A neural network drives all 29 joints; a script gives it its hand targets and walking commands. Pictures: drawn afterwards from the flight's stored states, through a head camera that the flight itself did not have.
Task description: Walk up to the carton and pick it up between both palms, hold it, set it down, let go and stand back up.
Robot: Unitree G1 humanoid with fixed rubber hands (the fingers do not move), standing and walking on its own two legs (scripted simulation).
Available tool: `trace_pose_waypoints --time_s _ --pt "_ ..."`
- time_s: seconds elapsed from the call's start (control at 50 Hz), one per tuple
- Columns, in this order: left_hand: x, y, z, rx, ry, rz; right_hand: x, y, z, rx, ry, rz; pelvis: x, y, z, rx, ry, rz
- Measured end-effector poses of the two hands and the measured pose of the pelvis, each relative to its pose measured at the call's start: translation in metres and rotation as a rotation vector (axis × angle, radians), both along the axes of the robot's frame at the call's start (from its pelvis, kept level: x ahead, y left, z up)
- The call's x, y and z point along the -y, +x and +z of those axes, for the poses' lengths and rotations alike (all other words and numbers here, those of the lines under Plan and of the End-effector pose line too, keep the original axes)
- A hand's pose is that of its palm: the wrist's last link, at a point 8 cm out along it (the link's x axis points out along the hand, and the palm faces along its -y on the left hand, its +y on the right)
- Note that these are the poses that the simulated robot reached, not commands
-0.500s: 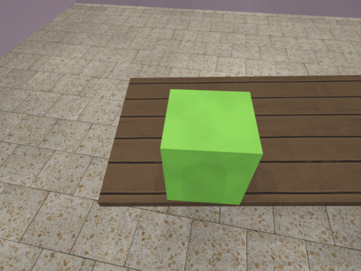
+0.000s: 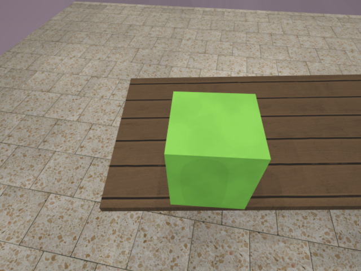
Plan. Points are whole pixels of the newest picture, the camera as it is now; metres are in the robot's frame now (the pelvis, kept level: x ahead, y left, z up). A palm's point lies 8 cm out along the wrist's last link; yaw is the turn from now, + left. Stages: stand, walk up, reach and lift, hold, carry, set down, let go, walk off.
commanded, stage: stand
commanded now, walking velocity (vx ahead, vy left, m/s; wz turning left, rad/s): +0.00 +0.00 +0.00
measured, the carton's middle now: (210, 152) +0.41 -0.04 -0.01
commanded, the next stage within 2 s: reach and lift in 0.24 s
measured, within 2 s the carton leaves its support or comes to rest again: neither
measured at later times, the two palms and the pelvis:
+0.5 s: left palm (108, 255) +0.18 +0.21 -0.13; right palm (295, 261) +0.17 -0.24 -0.13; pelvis -0.05 -0.02 -0.04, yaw +0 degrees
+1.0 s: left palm (111, 268) +0.14 +0.19 -0.09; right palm out of the picture +0.12 -0.23 -0.10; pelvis -0.08 -0.09 -0.03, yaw +1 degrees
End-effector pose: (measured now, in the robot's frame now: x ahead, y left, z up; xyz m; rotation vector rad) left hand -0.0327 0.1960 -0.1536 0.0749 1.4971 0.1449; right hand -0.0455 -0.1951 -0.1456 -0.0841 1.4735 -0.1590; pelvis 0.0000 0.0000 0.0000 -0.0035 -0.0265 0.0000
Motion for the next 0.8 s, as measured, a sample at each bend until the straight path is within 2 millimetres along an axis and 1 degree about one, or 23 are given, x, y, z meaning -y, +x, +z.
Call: trace_pose_waypoints --time_s 0.26,0.28,0.3,0.32,0.34,0.38,0.42,0.44,0.46,0.48,0.5,0.52,0.54,0.58,0.62,0.64,0.68,0.72,0.74,0.78,0.8 --pt "0.002 -0.003 0.0 -0.014 -0.004 0.005 0.001 0.002 0.0 -0.006 -0.003 0.002 0.0 0.003 0.0 0.001 -0.001 0.003" --pt "0.001 0.0 -0.003 -0.044 -0.023 0.024 0.003 0.006 -0.002 -0.018 0.001 0.003 0.001 0.001 -0.002 -0.024 -0.004 0.008" --pt "-0.002 0.007 -0.008 -0.085 -0.039 0.027 0.008 0.016 -0.007 -0.03 0.002 0.005 0.002 -0.004 -0.006 -0.052 -0.006 0.016" --pt "-0.009 0.019 -0.014 -0.119 -0.043 0.021 0.016 0.031 -0.011 -0.034 -0.009 0.003 0.004 -0.011 -0.011 -0.071 -0.004 0.015" --pt "-0.017 0.036 -0.02 -0.132 -0.035 0.016 0.028 0.05 -0.014 -0.022 -0.027 -0.002 0.006 -0.018 -0.017 -0.086 -0.002 0.011" --pt "-0.031 0.085 -0.024 -0.073 -0.004 0.021 0.048 0.1 -0.014 0.062 -0.049 0.014 0.01 -0.03 -0.029 -0.117 0.002 -0.001" --pt "-0.038 0.14 -0.015 0.055 0.018 0.02 0.058 0.153 -0.006 0.18 -0.041 0.057 0.014 -0.039 -0.039 -0.139 0.001 -0.004" --pt "-0.037 0.165 -0.007 0.12 0.022 0.014 0.059 0.176 -0.001 0.233 -0.03 0.078 0.016 -0.042 -0.043 -0.143 -0.003 0.0" --pt "-0.034 0.186 0.003 0.177 0.017 0.005 0.057 0.194 0.003 0.276 -0.014 0.089 0.018 -0.045 -0.045 -0.141 -0.01 0.004" --pt "-0.027 0.201 0.013 0.222 0.004 -0.007 0.053 0.208 0.009 0.313 0.01 0.09 0.021 -0.048 -0.046 -0.13 -0.019 0.003" --pt "-0.017 0.21 0.023 0.256 -0.017 -0.025 0.046 0.217 0.015 0.346 0.038 0.081 0.024 -0.049 -0.044 -0.113 -0.028 -0.003" --pt "-0.006 0.215 0.033 0.278 -0.038 -0.045 0.039 0.222 0.021 0.378 0.066 0.067 0.027 -0.05 -0.041 -0.093 -0.036 -0.013" --pt "0.006 0.214 0.041 0.286 -0.058 -0.067 0.033 0.222 0.027 0.404 0.091 0.046 0.03 -0.049 -0.037 -0.073 -0.043 -0.024" --pt "0.028 0.2 0.055 0.274 -0.089 -0.103 0.024 0.211 0.036 0.424 0.115 0.005 0.038 -0.045 -0.026 -0.043 -0.043 -0.035" --pt "0.042 0.176 0.057 0.23 -0.092 -0.113 0.023 0.193 0.039 0.419 0.092 0.007 0.047 -0.044 -0.019 -0.017 -0.034 -0.032" --pt "0.045 0.162 0.054 0.199 -0.083 -0.107 0.024 0.183 0.037 0.403 0.082 0.006 0.051 -0.044 -0.017 -0.007 -0.029 -0.03" --pt "0.044 0.133 0.046 0.141 -0.049 -0.074 0.029 0.16 0.031 0.362 0.064 0.009 0.059 -0.048 -0.016 0.002 -0.018 -0.024" --pt "0.035 0.108 0.038 0.103 -0.002 -0.039 0.033 0.139 0.025 0.325 0.052 0.013 0.066 -0.052 -0.017 -0.017 -0.008 -0.017" --pt "0.029 0.098 0.033 0.093 0.022 -0.025 0.035 0.131 0.023 0.31 0.047 0.014 0.07 -0.054 -0.018 -0.038 -0.005 -0.013" --pt "0.017 0.09 0.026 0.1 0.059 -0.009 0.039 0.123 0.018 0.302 0.039 0.025 0.076 -0.059 -0.023 -0.087 -0.003 -0.002" --pt "0.011 0.092 0.024 0.119 0.071 -0.005 0.041 0.124 0.017 0.312 0.036 0.031 0.078 -0.061 -0.026 -0.11 -0.002 0.004"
